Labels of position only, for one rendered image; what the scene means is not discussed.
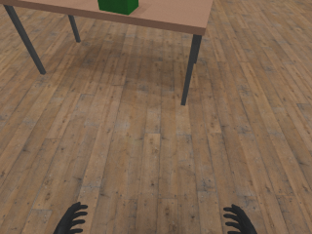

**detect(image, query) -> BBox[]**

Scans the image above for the table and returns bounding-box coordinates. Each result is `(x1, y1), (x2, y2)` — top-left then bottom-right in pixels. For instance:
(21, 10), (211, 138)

(0, 0), (214, 106)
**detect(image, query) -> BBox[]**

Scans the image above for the robot left hand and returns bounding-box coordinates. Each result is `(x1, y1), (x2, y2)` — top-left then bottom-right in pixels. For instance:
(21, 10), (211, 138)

(53, 202), (88, 234)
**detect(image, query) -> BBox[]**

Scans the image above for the robot right hand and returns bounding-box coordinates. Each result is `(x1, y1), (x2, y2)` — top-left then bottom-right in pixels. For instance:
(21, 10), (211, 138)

(223, 204), (257, 234)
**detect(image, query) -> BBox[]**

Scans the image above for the carton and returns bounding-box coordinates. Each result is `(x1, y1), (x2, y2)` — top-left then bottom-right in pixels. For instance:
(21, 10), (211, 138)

(97, 0), (138, 16)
